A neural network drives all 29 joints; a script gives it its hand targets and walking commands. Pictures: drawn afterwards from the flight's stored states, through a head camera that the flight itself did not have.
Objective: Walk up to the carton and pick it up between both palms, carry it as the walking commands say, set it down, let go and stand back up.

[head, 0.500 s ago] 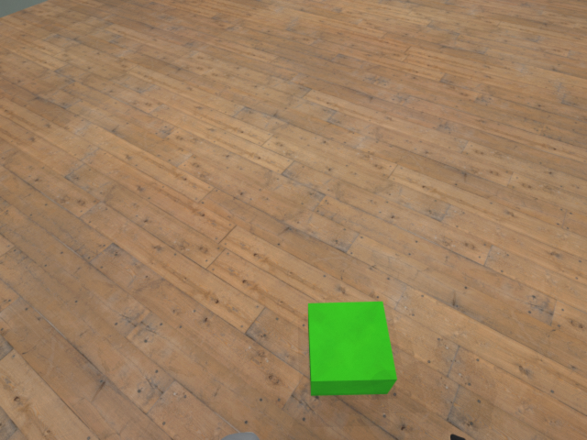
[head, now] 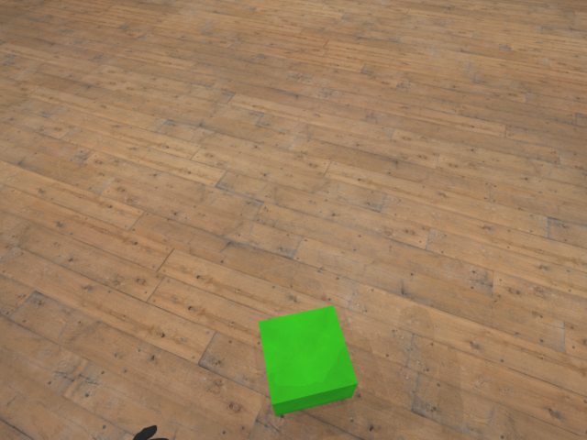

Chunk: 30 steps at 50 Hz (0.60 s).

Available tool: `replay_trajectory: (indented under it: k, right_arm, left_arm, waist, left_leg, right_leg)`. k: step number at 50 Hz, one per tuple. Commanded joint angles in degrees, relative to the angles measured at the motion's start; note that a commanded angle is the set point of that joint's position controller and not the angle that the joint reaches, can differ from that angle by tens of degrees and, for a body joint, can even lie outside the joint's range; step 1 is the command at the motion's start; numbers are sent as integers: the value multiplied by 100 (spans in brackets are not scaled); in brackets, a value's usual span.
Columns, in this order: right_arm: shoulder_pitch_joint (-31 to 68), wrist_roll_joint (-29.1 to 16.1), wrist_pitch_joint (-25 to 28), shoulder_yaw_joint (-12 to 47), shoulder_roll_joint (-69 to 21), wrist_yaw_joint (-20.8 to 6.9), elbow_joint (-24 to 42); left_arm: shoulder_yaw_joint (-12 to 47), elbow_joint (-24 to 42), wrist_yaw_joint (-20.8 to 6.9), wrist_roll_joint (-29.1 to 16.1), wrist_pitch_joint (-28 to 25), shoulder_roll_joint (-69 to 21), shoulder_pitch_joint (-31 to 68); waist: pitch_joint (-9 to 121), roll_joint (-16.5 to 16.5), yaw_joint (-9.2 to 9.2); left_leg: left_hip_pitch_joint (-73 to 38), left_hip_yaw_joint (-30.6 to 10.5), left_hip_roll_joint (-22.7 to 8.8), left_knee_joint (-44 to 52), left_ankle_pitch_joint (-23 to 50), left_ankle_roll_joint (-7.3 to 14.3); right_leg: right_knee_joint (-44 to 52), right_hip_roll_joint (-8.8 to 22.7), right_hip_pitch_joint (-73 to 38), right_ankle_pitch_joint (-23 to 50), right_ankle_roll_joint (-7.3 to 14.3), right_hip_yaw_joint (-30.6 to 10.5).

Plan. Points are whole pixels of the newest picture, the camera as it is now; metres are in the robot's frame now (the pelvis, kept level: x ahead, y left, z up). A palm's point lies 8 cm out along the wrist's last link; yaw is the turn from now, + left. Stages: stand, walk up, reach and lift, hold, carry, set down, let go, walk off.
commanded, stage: walk up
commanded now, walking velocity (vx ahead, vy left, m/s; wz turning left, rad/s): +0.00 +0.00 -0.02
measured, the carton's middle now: (305, 359) +0.43 -0.03 -0.69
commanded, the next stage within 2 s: stand in 1.66 s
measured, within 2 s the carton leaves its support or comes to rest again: neither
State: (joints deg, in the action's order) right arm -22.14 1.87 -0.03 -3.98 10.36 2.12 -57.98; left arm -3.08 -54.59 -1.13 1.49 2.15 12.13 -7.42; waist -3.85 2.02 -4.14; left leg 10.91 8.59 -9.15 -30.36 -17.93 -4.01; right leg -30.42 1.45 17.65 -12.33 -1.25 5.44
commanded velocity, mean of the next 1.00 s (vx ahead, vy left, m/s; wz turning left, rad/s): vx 0.00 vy -0.01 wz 0.05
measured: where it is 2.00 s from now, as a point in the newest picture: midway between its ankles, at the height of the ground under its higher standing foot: outside the picture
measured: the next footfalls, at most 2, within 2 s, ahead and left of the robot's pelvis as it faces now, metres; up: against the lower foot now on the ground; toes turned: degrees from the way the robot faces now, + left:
right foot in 0.02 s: +0.08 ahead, -0.12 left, +0.00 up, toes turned +3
left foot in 0.42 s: +0.00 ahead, +0.09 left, +0.00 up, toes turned +2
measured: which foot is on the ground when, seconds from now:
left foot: down 0.00-0.00, up 0.02-0.40, down 0.42-1.00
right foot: up 0.00-0.00, down 0.02-1.00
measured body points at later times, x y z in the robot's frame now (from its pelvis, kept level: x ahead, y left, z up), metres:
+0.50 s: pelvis -0.02 -0.04 +0.01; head -0.02 -0.04 +0.46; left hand -0.01 +0.18 -0.15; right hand -0.03 -0.26 -0.15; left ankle -0.05 +0.08 -0.73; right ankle +0.04 -0.12 -0.73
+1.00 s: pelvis -0.02 -0.06 +0.00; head -0.01 -0.07 +0.45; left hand -0.02 +0.17 -0.15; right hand +0.03 -0.28 -0.16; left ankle -0.05 +0.07 -0.73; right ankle +0.04 -0.11 -0.73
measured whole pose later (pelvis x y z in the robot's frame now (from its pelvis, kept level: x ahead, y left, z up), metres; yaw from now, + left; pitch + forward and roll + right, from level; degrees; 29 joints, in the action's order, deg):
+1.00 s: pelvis -0.02 -0.06 +0.00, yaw +7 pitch -1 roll +1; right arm -15.4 0.9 -1.4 -2.6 8.9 2.2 -60.4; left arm -1.8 -59.3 2.6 1.1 -0.1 7.8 -15.8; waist -2.0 0.8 0.3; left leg 12.1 1.3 -1.7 -31.8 -20.4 0.3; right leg -27.3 1.4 15.4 -11.3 5.3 13.2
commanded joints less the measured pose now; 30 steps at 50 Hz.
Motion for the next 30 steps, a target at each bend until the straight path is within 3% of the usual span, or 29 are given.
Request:
replay_trajectory:
  k: [1, 2, 3, 4, 5, 7, 8, 9, 11, 13, 16, 17, 19, 20, 21, 22, 25, 28, 30]
  right_arm:
    - [-508, -76, -16, 92, 1, -93, 33]
    - [-626, -151, -153, 40, -44, -78, -37]
    - [-471, -188, -220, 23, 224, -70, -31]
    - [-101, -218, -237, 26, 287, -38, -24]
    - [-67, -179, -278, -32, 415, -16, -175]
    - [-166, -149, -315, 22, 164, -63, -338]
    - [-178, -140, -331, 75, 57, -73, -402]
    - [-198, -106, -337, 35, 127, -69, -394]
    - [-199, -146, -352, 82, 73, -42, -478]
    - [-69, -105, -381, 68, 71, -15, -462]
    - [74, -141, -340, 58, 88, 15, -432]
    - [-2, -144, -303, 80, 82, 38, -516]
    - [-325, -141, -234, 89, 54, 52, -575]
    - [-403, -110, -198, 79, 139, 34, -661]
    - [-350, -55, -142, 104, 149, 40, -583]
    - [-159, -64, -84, 181, 150, 7, -595]
    - [316, -123, 70, 243, 212, -2, -561]
    - [183, -189, 61, 291, 125, 12, -629]
    - [-42, -150, 57, 260, 64, 36, -650]
  left_arm:
    - [-19, 3, 109, 52, -343, 547, -1197]
    - [-28, -103, 151, 25, -353, 851, -1203]
    - [-3, -56, 196, 13, -356, 623, -859]
    - [47, 79, 255, 11, -363, 455, -478]
    - [58, 72, 277, -3, -340, 396, -254]
    - [137, 126, 332, -31, -368, 279, -193]
    - [147, 77, 342, -24, -412, 277, -296]
    - [176, 50, 366, -59, -415, 200, -318]
    - [140, -26, 373, -48, -396, 265, -358]
    - [123, -62, 389, -59, -372, 252, -429]
    - [72, -186, 363, -61, -344, 244, -697]
    - [73, -237, 361, -80, -340, 265, -716]
    - [58, -346, 353, -114, -270, 205, -633]
    - [9, -340, 331, -151, -237, 256, -766]
    - [45, -369, 300, -149, -227, 151, -722]
    - [46, -324, 268, -209, -225, 41, -657]
    - [69, -640, 250, -176, -240, 60, -1019]
    - [124, -779, 243, -122, -244, 63, -1140]
    - [134, -776, 235, -101, -226, -91, -1069]
  waist:
    - [833, -948, 521]
    - [891, -1833, 471]
    - [636, -1381, 429]
    - [428, -1611, 465]
    - [374, -1240, 315]
    - [523, -1266, 195]
    - [560, -1169, 227]
    - [463, -869, 209]
    - [389, -951, 260]
    - [194, -857, 283]
    - [157, -837, 367]
    - [168, -794, 385]
    - [2, -737, 196]
    - [-55, -543, 260]
    - [-102, -508, 251]
    - [-110, -110, 367]
    - [-238, 374, 526]
    - [-337, -49, 508]
    - [-217, -53, 422]
  left_leg:
    - [1112, -454, 28, -809, -1460, 321]
    - [740, -829, 309, -1187, -1603, 274]
    - [935, -794, 368, -1628, -1431, 225]
    - [1152, -715, 383, -1670, -1315, 265]
    - [1089, -831, 362, -1884, -1172, 318]
    - [770, -817, 382, -1962, -844, 320]
    - [703, -786, 434, -1817, -765, 331]
    - [656, -759, 446, -1891, -697, 335]
    - [553, -713, 534, -1578, -690, 315]
    - [567, -760, 561, -1339, -681, 358]
    - [432, -676, 680, -620, -606, 353]
    - [298, -615, 690, -332, -479, 331]
    - [-379, -521, 782, 751, 212, 374]
    - [-607, -593, 645, 934, 474, 450]
    - [-771, -957, 285, 1180, 432, 525]
    - [-238, -1071, 177, 1219, 30, 532]
    - [577, -1180, 115, 1723, -354, 499]
    - [527, -1072, 138, 1688, -430, 483]
    - [472, -1114, 169, 1571, -531, 538]
  right_leg:
    - [1355, 1686, -2181, 2398, 109, -1464]
    - [1122, 2114, -1401, 3328, 511, -1541]
    - [1231, 1880, -1290, 2998, 756, -1379]
    - [1451, 1749, -1167, 2469, 964, -1495]
    - [1524, 1542, -1079, 2032, 938, -1445]
    - [1537, 1400, -785, 2232, 930, -1035]
    - [1535, 1401, -893, 2189, 858, -990]
    - [1631, 1381, -755, 2017, 850, -1022]
    - [1763, 1227, -668, 641, 851, -1001]
    - [1909, 1287, -471, -66, 895, -1230]
    - [1862, 1245, -649, -94, 946, -1423]
    - [1849, 1185, -537, -187, 932, -1308]
    - [1848, 1124, -142, -888, 758, -1321]
    - [1922, 1000, -2, -1173, 590, -1314]
    - [1861, 934, 275, -1151, 403, -1324]
    - [1791, 599, -99, -736, 266, -927]
    - [1274, 422, -1049, 52, 236, -701]
    - [1418, 471, -902, -235, 246, -726]
    - [1487, 557, -790, -672, 224, -825]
